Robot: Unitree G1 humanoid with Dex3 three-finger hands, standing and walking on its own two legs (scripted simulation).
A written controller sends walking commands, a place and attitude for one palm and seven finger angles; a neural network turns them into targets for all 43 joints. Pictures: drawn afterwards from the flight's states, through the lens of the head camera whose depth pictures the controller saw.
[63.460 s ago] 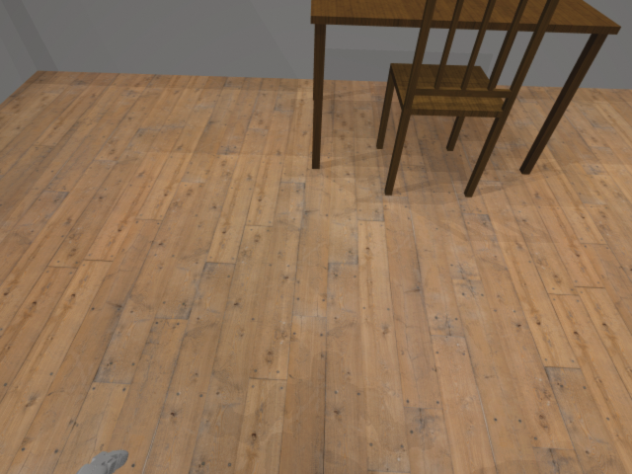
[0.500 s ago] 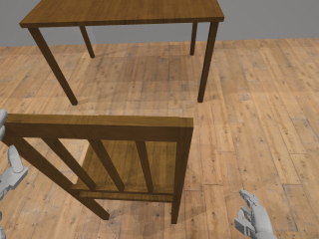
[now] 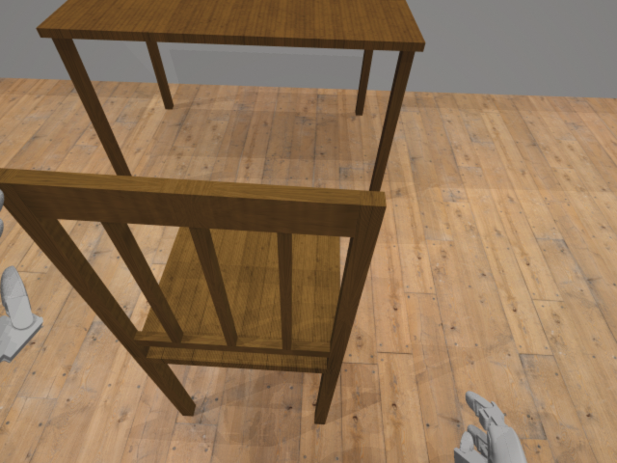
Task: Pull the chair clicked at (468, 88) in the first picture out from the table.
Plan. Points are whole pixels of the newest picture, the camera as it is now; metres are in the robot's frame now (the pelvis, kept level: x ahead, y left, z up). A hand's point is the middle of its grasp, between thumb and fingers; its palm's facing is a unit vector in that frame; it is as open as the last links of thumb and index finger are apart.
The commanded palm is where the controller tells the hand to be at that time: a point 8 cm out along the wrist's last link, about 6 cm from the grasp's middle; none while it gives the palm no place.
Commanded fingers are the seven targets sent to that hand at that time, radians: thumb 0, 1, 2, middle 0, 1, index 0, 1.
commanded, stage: step back with the hand held close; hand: left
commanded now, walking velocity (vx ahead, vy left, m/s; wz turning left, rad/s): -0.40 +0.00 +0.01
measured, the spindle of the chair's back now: (218, 294) +0.35 +0.17 -0.04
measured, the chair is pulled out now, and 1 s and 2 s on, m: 0.74 0.74 0.74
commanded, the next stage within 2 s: stop stepping back and stand still in 1.00 s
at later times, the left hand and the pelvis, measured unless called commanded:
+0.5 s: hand (27, 319) +0.20 +0.27 +0.17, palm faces +0.42 -0.75 -0.51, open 7.5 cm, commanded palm +0.13 +0.31 +0.18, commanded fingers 0.00 0.90 0.90 -0.20 -0.30 -0.20 -0.30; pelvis -0.01 +0.01 -0.01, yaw +0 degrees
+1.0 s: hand (12, 406) +0.13 +0.25 +0.16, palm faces +0.32 -0.78 -0.53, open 7.4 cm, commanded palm +0.06 +0.29 +0.18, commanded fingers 0.00 0.90 0.90 -0.20 -0.30 -0.20 -0.30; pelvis -0.09 -0.01 +0.00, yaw -1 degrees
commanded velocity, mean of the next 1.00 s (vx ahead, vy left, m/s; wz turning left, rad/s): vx -0.40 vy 0.00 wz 0.03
